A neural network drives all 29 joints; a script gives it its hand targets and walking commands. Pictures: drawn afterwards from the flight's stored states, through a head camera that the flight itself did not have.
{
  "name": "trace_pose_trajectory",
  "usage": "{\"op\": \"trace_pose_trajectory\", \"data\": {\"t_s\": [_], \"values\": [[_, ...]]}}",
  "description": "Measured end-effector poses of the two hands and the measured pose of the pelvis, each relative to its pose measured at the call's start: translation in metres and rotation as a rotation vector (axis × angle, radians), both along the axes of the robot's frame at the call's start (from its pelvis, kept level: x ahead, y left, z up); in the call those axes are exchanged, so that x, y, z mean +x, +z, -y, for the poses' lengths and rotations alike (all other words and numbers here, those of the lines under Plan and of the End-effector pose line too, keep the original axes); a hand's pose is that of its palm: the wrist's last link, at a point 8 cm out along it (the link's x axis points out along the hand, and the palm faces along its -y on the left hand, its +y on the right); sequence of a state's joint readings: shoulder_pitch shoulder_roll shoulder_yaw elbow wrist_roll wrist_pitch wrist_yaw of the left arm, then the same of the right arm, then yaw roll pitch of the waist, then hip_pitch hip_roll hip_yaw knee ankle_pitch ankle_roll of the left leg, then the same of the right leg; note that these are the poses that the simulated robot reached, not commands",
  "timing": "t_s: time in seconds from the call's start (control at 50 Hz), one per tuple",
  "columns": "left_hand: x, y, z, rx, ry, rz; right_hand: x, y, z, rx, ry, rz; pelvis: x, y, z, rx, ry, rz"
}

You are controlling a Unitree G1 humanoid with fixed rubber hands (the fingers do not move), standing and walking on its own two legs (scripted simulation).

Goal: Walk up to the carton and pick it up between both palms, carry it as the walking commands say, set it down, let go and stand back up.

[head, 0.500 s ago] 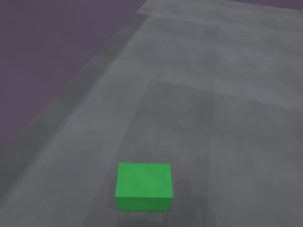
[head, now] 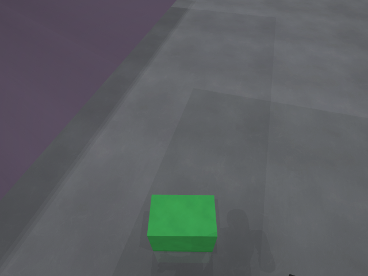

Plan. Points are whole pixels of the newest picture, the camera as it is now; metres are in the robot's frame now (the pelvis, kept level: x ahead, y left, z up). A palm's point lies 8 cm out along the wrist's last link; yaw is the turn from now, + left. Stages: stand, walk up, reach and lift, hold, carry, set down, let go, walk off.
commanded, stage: walk up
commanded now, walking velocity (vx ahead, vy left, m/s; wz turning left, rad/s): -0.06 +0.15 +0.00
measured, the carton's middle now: (182, 224) +0.48 +0.02 -0.64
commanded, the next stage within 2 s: none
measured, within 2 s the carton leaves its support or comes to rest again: neither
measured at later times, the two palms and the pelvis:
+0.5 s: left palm out of the picture +0.06 +0.26 -0.12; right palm out of the picture +0.09 -0.23 -0.12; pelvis -0.01 +0.01 +0.00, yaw +0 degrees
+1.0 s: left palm out of the picture +0.03 +0.26 -0.13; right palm out of the picture +0.06 -0.23 -0.11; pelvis -0.04 +0.01 +0.00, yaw +0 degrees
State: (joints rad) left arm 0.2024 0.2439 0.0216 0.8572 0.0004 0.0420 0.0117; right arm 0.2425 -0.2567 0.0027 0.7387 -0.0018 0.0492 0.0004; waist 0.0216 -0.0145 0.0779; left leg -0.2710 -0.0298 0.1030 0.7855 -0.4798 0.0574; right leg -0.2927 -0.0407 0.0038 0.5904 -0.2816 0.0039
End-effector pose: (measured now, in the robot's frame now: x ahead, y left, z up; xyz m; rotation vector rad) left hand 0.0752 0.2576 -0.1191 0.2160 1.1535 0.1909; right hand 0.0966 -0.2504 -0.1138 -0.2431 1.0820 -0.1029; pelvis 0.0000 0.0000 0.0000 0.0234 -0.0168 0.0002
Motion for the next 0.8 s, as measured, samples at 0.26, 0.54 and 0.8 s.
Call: {"op": "trace_pose_trajectory", "data": {"t_s": [0.26,0.54,0.8], "values": [[-0.02,-0.012,-0.021,-0.049,0.015,-0.016,-0.006,0.011,-0.032,-0.021,-0.001,0.021,-0.009,0.001,-0.027,-0.047,0.009,0.019],[-0.012,-0.003,-0.004,-0.005,0.006,0.0,-0.008,-0.002,-0.015,0.027,-0.007,0.023,-0.01,-0.002,-0.004,-0.005,0.004,0.017],[-0.036,-0.01,-0.015,-0.037,0.008,0.009,-0.03,0.009,-0.019,-0.027,0.0,0.031,-0.033,-0.002,-0.02,-0.029,0.01,0.029]]}}
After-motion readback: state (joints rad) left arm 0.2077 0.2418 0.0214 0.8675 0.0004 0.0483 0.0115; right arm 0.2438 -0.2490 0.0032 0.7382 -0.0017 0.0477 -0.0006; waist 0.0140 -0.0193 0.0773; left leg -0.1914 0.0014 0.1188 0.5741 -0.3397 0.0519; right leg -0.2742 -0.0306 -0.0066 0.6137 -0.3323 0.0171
